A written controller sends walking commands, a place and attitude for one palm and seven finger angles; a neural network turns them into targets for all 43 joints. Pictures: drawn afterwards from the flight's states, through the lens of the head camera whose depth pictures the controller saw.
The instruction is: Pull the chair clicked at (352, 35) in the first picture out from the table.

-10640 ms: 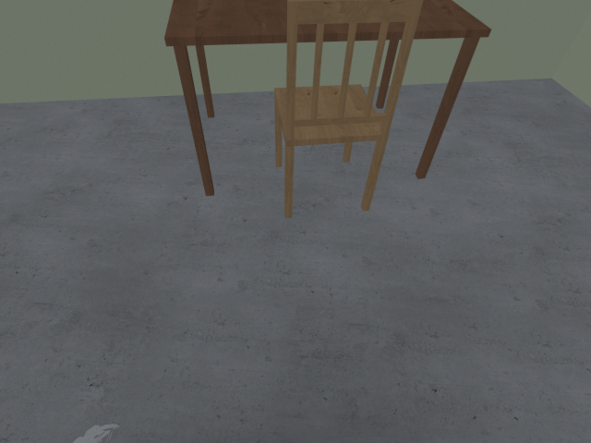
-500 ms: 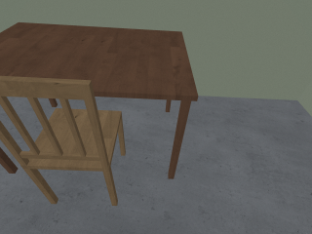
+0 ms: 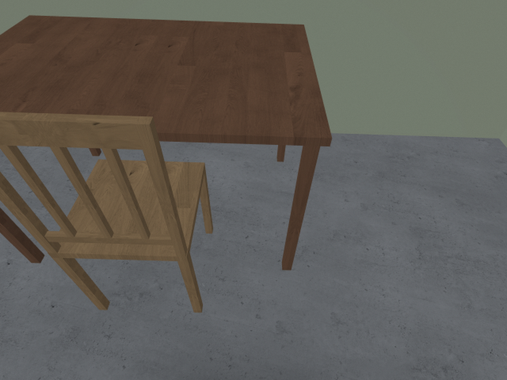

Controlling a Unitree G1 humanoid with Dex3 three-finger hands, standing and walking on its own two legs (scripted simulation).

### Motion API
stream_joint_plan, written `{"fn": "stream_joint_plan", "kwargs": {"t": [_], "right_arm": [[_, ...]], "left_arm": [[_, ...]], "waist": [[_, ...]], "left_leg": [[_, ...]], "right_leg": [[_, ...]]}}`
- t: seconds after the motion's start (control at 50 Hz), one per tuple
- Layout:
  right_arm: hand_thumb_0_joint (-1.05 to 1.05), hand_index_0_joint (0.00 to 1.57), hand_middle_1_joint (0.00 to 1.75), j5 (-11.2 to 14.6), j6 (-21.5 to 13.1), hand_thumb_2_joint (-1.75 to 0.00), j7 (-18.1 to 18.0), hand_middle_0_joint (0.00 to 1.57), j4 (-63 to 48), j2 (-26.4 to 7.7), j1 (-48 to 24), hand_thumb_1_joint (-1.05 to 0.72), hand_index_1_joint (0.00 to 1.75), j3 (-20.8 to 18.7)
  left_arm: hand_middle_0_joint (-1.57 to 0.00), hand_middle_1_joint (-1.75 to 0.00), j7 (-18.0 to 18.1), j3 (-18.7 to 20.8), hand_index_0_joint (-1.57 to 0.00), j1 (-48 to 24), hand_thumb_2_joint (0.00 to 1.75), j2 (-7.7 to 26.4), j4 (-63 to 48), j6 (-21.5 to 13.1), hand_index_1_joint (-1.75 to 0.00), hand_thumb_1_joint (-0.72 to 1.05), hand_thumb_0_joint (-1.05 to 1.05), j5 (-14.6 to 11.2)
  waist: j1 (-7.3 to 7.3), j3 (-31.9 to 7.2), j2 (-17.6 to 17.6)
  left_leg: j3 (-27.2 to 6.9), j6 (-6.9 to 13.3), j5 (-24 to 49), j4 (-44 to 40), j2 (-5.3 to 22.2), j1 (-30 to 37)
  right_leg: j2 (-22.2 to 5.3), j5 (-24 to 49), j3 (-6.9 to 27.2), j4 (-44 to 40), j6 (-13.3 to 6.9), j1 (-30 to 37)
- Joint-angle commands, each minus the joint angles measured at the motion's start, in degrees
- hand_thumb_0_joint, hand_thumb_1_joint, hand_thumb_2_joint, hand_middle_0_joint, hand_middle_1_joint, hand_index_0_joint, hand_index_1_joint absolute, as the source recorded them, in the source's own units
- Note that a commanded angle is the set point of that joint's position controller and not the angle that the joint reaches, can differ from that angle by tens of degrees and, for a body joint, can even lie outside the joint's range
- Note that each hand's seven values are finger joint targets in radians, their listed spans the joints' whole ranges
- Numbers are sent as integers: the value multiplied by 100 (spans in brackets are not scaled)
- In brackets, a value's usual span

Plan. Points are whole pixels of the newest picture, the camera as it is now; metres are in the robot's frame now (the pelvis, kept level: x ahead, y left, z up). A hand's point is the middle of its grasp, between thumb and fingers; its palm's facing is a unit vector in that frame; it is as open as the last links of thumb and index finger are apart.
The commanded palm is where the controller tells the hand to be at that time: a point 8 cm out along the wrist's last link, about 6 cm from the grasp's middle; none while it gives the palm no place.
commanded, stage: look again from close up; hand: left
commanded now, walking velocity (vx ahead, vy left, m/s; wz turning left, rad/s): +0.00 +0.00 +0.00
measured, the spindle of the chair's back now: (87, 196) +0.51 +0.43 -0.09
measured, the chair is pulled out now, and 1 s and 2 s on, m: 0.00 0.00 0.00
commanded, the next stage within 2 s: none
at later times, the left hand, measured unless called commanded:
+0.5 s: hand out of the picture +0.00 +0.15 -0.18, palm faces +0.01 -0.98 -0.19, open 7.3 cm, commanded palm none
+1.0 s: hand out of the picture -0.01 +0.14 -0.18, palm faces +0.03 -0.99 -0.16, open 7.4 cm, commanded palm none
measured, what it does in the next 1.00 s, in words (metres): stands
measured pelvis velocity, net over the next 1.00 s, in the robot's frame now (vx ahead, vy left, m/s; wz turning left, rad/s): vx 0.00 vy -0.02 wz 0.00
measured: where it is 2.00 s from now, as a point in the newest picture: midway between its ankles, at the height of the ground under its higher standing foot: outside the picture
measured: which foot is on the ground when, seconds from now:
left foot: down 0.00-1.00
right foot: down 0.00-1.00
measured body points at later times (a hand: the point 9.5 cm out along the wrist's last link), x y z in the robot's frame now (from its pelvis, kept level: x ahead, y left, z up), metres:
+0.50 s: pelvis +0.00 -0.02 +0.00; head +0.00 -0.01 +0.45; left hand +0.00 +0.20 -0.16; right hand -0.01 -0.23 -0.16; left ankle -0.02 +0.08 -0.74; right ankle +0.04 -0.13 -0.74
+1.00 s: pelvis +0.00 -0.02 +0.00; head +0.00 -0.01 +0.45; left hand -0.01 +0.19 -0.16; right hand -0.03 -0.23 -0.16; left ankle -0.02 +0.08 -0.74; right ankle +0.04 -0.13 -0.74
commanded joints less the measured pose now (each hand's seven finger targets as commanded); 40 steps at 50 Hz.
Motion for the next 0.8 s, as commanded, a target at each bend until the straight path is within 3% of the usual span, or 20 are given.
{"fn": "stream_joint_plan", "kwargs": {"t": [0.0,0.48,0.78], "right_arm": [[0,20,30,2,-112,-90,-83,20,-176,-727,90,-90,30,-146],[0,20,30,9,-53,-90,-104,20,181,-96,642,-90,30,-82],[0,20,30,6,-50,-90,-126,20,234,69,917,-90,30,-81]], "left_arm": [[-20,-30,49,133,-20,64,90,631,-175,-118,-30,90,0,-28],[-20,-30,106,84,-20,462,90,161,18,-134,-30,90,0,-34],[-20,-30,111,95,-20,681,90,-1,51,-150,-30,90,0,-39]], "waist": [[3,45,95],[-2,302,-17],[-12,311,-35]], "left_leg": [[-694,-60,514,-752,881,-673],[-539,-117,171,-665,780,-852],[-511,-107,210,-571,760,-853]], "right_leg": [[-461,494,471,-258,-140,542],[-468,80,600,-502,-167,373],[-455,-9,640,-537,-207,314]]}}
